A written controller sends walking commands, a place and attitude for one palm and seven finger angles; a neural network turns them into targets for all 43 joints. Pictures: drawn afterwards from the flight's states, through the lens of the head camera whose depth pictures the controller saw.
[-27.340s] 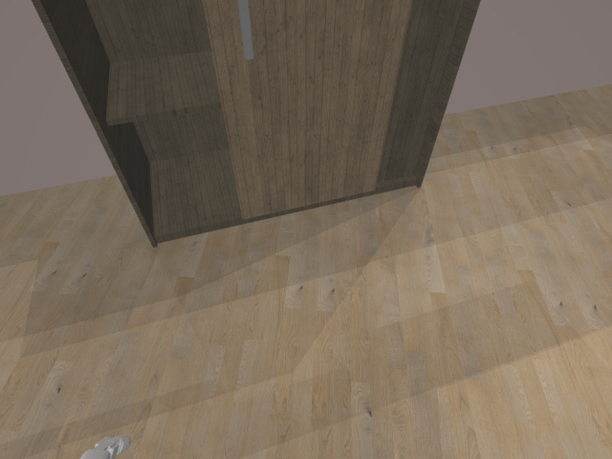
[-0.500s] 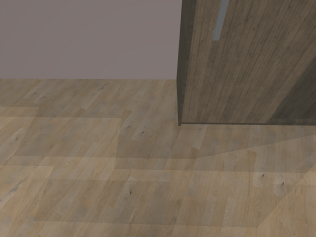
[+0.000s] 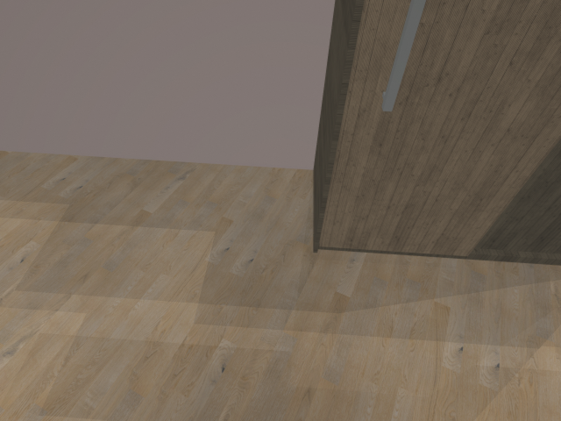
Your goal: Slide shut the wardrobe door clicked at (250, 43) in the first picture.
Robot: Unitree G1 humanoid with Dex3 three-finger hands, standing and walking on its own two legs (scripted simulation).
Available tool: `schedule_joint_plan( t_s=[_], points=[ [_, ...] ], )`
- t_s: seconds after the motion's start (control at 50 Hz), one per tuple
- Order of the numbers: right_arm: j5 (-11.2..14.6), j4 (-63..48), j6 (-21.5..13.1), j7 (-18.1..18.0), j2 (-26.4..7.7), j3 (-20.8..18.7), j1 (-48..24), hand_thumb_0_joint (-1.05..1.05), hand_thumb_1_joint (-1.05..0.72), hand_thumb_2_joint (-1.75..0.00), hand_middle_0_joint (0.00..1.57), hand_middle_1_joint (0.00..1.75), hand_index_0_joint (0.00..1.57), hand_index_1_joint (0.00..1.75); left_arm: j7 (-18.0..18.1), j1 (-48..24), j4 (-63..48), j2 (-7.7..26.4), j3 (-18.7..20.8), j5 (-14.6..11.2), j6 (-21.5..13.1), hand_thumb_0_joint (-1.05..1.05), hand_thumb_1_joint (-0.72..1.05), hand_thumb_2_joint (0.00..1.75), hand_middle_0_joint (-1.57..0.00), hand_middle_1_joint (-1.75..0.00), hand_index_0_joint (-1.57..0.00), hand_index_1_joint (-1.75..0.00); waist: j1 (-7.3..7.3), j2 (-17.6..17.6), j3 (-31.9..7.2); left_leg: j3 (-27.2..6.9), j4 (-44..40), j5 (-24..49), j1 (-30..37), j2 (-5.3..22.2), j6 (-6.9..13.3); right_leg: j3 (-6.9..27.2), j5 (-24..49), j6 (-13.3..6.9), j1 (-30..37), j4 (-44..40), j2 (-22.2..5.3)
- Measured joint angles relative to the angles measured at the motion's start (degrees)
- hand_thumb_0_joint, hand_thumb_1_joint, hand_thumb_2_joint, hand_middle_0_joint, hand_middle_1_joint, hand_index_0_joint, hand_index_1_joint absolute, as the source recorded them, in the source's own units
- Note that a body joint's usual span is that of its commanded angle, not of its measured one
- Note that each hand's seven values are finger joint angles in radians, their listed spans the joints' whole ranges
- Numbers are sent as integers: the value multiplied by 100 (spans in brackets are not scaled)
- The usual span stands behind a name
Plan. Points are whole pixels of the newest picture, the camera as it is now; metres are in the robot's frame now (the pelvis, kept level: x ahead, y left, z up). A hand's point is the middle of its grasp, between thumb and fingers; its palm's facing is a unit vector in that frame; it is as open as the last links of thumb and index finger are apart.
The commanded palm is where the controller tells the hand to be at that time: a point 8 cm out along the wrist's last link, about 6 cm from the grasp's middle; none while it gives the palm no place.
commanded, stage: let the arm hang, fingers relaxed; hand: right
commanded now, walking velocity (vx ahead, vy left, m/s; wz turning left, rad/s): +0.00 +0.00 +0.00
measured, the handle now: (399, 54) +0.88 -0.22 +0.12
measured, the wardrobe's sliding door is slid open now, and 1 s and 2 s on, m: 0.00 0.00 0.00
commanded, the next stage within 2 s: look to check the result in 0.12 s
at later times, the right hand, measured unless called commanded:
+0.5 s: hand out of the picture +0.09 -0.23 -0.16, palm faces -0.04 +0.94 -0.33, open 7.4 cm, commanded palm none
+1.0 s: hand out of the picture +0.10 -0.21 -0.16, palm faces +0.03 +0.96 -0.29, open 7.4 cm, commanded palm none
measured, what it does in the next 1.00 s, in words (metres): stands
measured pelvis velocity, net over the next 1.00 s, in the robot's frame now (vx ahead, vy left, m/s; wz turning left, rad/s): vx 0.01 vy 0.02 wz -0.06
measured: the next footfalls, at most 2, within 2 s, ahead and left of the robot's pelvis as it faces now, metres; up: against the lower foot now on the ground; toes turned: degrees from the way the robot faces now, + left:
left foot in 1.52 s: +0.06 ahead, +0.16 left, +0.00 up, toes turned -22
right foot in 1.80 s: +0.02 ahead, -0.14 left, +0.00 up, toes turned -39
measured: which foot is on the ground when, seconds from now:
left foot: down 0.00-1.00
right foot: down 0.00-1.00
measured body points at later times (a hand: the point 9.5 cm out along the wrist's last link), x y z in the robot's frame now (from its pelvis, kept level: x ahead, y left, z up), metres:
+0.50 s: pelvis +0.01 +0.02 +0.00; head +0.03 +0.02 +0.45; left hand +0.06 +0.31 -0.14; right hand +0.09 -0.27 -0.13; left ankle +0.02 +0.12 -0.74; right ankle -0.03 -0.09 -0.74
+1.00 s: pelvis +0.01 +0.02 +0.00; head +0.03 +0.01 +0.45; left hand +0.07 +0.29 -0.14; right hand +0.10 -0.26 -0.14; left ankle +0.02 +0.12 -0.74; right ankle -0.03 -0.09 -0.74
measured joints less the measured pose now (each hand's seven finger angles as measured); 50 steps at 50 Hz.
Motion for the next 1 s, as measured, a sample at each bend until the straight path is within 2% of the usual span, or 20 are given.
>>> schedule_joint_plan(
  t_s=[0.26,0.44,0.84,1.0],
  points=[
    [17,16,9,22,-310,-18,-40,1,-91,-90,20,30,20,30,-19,67,108,293,8,-3,53,1,90,90,-20,-30,-20,-30,45,35,113,32,-186,35,149,-83,78,28,44,85,150,-191,-81],
    [34,119,13,21,-430,-12,33,1,-91,-90,20,30,20,30,-26,160,193,365,-6,-15,84,1,90,90,-20,-30,-20,-30,58,9,162,45,-303,69,217,-139,122,38,58,131,202,-270,-137],
    [35,69,-22,36,-366,12,-37,1,-91,-90,20,30,20,30,-41,60,130,325,-32,-15,49,1,90,90,-20,-30,-20,-30,53,39,51,67,-412,97,314,-180,153,60,75,168,278,-345,-178],
    [45,-134,96,-64,-210,-35,-36,1,-91,-90,20,30,20,30,-26,243,-6,159,14,-18,189,1,90,90,-20,-30,-20,-30,99,71,72,343,65,-169,51,-41,126,337,-83,157,-103,153,-76]
  ],
)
